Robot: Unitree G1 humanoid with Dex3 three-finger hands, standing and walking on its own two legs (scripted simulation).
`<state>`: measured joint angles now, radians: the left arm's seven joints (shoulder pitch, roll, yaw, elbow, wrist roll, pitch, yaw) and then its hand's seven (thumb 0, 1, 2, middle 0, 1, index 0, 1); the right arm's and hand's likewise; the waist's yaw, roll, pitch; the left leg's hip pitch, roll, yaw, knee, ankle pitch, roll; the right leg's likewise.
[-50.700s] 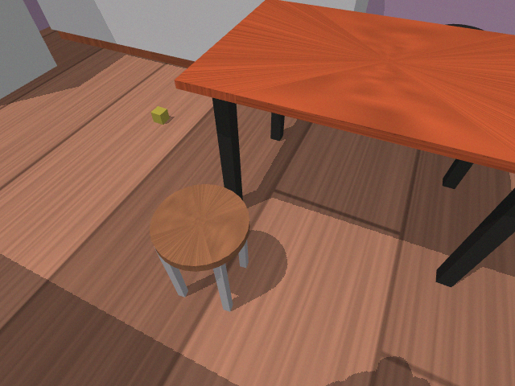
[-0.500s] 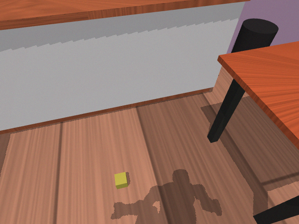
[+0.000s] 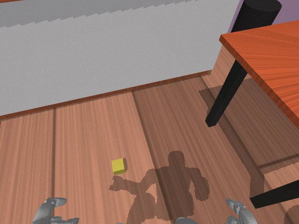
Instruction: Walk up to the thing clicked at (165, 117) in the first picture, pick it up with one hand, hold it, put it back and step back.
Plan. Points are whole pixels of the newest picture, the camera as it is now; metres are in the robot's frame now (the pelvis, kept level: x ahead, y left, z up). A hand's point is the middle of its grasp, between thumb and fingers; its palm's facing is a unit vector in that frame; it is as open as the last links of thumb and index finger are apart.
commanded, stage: rise first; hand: left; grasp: from above
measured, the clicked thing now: (118, 166) +0.50 +0.19 -0.72
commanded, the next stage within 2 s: none
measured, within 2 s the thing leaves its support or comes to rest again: neither
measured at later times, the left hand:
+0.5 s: hand out of the picture +0.13 +0.25 -0.20, palm faces -0.17 -0.86 -0.49, open 14.0 cm
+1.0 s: hand (88, 200) +0.24 +0.26 -0.37, palm faces -0.43 -0.46 -0.78, open 14.1 cm
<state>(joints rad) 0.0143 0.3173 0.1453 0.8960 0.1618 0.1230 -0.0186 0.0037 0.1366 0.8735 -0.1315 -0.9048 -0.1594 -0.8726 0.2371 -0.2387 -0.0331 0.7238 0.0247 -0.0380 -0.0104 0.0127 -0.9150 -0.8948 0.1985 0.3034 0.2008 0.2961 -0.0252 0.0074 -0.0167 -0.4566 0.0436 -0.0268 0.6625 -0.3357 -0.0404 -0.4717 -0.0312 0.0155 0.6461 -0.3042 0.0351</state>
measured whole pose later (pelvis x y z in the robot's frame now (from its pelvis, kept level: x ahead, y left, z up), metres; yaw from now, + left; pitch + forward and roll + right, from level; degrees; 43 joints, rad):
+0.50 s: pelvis +0.00 +0.01 -0.07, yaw +0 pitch +17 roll -2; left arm 0.29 0.28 0.09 0.36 0.29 0.30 0.03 0.00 -0.49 0.95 -0.06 -1.07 -0.06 -1.06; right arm 0.20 -0.22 -0.03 0.54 0.00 -0.11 -0.02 0.01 -0.86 -0.88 0.20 0.30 0.20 0.30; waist -0.02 0.02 -0.13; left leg -0.89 0.04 -0.06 1.15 -0.56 -0.03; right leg -0.88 -0.03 0.00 1.09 -0.51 0.05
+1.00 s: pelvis -0.05 +0.00 -0.22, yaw +0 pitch +32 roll -2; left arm -0.26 0.36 0.03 0.72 0.72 0.10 0.18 0.00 -0.49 0.99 -0.03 -1.07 -0.02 -1.07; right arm 0.10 -0.28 -0.06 0.65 0.00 -0.17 0.01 0.01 -0.80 -0.87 0.20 0.30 0.20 0.30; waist -0.05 0.03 -0.19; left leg -1.62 0.01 -0.08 1.75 -0.69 -0.05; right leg -1.63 -0.03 0.03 1.72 -0.65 0.05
